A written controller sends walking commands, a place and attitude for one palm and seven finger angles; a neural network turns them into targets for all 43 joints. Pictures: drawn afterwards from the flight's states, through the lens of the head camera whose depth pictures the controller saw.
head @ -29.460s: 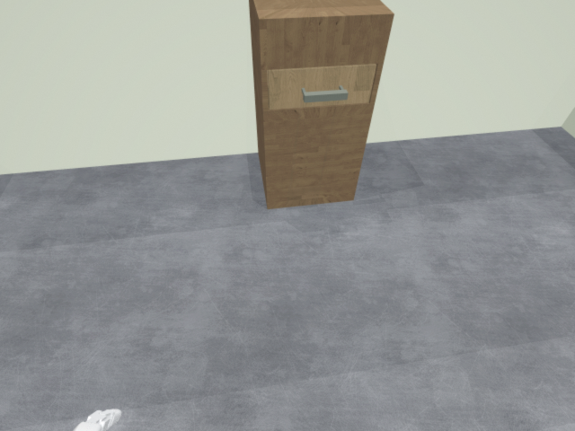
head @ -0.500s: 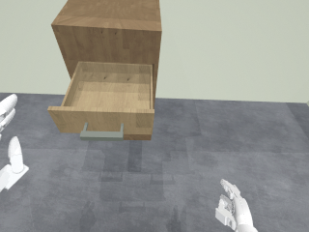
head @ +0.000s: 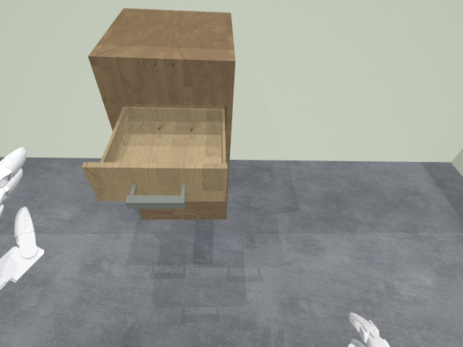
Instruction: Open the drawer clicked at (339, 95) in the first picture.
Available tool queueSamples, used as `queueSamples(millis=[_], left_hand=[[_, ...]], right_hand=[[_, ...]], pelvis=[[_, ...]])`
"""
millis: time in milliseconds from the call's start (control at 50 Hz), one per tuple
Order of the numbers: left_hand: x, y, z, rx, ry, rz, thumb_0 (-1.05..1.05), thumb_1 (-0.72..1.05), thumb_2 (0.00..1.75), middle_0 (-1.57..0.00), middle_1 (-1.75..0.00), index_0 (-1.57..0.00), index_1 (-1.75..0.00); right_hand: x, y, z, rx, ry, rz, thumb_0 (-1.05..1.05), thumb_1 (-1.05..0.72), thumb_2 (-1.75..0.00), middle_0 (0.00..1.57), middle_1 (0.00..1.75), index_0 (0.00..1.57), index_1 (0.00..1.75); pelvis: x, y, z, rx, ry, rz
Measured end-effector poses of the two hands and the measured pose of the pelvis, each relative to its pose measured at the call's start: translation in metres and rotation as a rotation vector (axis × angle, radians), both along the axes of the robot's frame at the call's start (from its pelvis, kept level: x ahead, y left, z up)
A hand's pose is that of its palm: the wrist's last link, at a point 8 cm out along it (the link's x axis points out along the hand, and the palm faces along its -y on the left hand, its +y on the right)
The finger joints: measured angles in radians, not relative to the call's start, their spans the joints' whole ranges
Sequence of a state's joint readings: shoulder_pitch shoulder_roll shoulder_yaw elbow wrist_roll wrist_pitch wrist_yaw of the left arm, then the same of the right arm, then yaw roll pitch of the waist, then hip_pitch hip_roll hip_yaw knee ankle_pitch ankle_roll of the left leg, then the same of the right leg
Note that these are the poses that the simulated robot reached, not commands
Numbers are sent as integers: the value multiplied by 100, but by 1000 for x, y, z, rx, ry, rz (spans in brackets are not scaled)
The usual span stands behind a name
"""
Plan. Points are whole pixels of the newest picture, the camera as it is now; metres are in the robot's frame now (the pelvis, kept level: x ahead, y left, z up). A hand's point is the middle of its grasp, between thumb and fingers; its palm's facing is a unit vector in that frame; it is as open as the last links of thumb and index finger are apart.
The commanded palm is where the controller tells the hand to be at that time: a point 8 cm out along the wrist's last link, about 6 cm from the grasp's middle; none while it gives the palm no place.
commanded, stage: stop stepping back and stand still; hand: left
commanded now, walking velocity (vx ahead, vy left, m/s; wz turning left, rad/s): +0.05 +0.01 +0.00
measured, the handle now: (157, 195) +0.53 +0.22 -0.15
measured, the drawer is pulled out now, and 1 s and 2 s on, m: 0.30 0.30 0.30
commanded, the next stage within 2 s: let the arm hang, fingers relaxed in 0.06 s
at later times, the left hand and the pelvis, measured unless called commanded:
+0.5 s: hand out of the picture +0.05 +0.18 -0.17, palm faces +0.03 -0.98 -0.18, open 7.0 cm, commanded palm none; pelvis +0.00 +0.00 +0.00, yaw +2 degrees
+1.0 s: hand out of the picture +0.00 +0.17 -0.16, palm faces +0.01 -0.98 -0.20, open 7.3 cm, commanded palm none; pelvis +0.00 +0.00 +0.01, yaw +1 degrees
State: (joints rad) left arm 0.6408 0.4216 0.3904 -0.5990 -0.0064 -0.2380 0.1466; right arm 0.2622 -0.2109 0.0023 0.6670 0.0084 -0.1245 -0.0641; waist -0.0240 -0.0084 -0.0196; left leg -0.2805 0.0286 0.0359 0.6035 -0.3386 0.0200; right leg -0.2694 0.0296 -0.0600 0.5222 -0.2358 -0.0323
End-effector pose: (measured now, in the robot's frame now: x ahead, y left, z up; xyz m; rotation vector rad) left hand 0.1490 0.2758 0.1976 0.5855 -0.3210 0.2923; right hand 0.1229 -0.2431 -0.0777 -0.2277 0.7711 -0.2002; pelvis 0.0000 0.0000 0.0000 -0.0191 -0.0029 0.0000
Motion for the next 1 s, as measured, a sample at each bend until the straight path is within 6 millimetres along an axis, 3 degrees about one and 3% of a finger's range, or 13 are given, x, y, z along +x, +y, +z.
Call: queueSamples(millis=[180, 240, 300, 360, 400, 440, 520, 600, 700, 820, 1000], left_hand=[[13, 8, -35, -122, 103, 3, 1, 89, 90, -21, -30, -21, -30], [35, 18, -106, -212, 393, 55, 0, 90, 90, -21, -30, -20, -30], [32, 13, -196, -338, 746, 134, 0, 90, 90, -20, -30, -20, -30], [-2, -10, -273, -437, 1054, 159, 0, 91, 90, -20, -29, -20, -30], [-35, -31, -306, -496, 1247, 158, 1, 91, 90, -20, -29, -20, -30], [-69, -49, -326, -550, 1395, 163, 1, 91, 90, -20, -29, -20, -30], [-114, -41, -335, -593, 1490, 281, -2, 99, 90, -21, -30, -21, -30], [-152, -31, -331, -577, 1593, 359, -1, 97, 90, -21, -30, -20, -30], [-181, -24, -323, -552, 1675, 428, 0, 94, 90, -20, -29, -20, -30], [-184, -30, -320, -545, 1694, 437, 0, 92, 90, -20, -29, -20, -30], [-154, -55, -327, -572, 1633, 354, 0, 91, 90, -20, -29, -20, -30]], right_hand=[[21, 15, 10, 4, -21, 29, 1, -90, -90, 21, 30, 20, 30], [24, 18, -7, 31, 51, 76, 0, -90, -90, 20, 30, 20, 30], [18, 21, -25, 52, 136, 96, 0, -90, -90, 20, 30, 20, 30], [3, 23, -35, 72, 205, 72, 0, -90, -90, 21, 30, 20, 30], [-13, 23, -36, 77, 257, 46, 0, -90, -90, 21, 30, 20, 30], [-31, 23, -38, 74, 323, 29, 0, -90, -90, 21, 30, 20, 30], [-70, 21, -42, 65, 477, 14, 0, -91, -90, 20, 30, 20, 30], [-101, 17, -47, 69, 586, -14, 0, -92, -90, 20, 30, 20, 30], [-127, 19, -53, 96, 658, -39, 0, -91, -90, 20, 30, 20, 30], [-141, 30, -60, 139, 689, -49, 0, -91, -90, 20, 30, 20, 30], [-141, 41, -63, 179, 674, -57, 0, -91, -90, 20, 30, 20, 30]], pelvis=[[5, 11, 4, 12, 6, -6], [5, 16, 2, 9, 34, 31], [4, 15, -2, 26, 32, 43], [5, 10, -5, 30, 2, 33], [7, 9, -3, 25, -9, 31], [7, 8, 0, 22, -16, 27], [3, 4, 6, 15, -21, 34], [3, 5, 9, 11, -22, 36], [3, 6, 11, 15, -25, 33], [3, 5, 12, 20, -29, 29], [3, 2, 13, 23, -35, 24]])
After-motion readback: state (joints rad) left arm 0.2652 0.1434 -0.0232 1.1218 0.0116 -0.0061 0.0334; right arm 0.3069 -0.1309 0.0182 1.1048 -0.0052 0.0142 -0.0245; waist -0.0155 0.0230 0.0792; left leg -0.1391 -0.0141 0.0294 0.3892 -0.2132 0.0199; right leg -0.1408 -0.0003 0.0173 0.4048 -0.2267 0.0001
